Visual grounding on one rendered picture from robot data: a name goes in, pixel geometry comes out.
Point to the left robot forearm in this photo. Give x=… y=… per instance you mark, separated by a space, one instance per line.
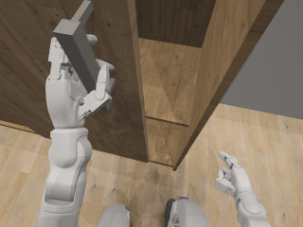
x=68 y=157

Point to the robot right hand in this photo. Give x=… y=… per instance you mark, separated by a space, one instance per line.
x=236 y=180

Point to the right robot shin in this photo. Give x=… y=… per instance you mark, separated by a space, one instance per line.
x=170 y=224

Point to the robot right foot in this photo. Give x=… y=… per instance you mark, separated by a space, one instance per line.
x=167 y=211

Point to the wardrobe door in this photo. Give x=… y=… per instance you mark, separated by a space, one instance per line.
x=26 y=30
x=5 y=117

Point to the right robot forearm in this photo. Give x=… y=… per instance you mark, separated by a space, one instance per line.
x=250 y=213

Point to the robot left hand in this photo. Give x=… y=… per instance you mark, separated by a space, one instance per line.
x=63 y=92

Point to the handle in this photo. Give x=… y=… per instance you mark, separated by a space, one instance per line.
x=74 y=42

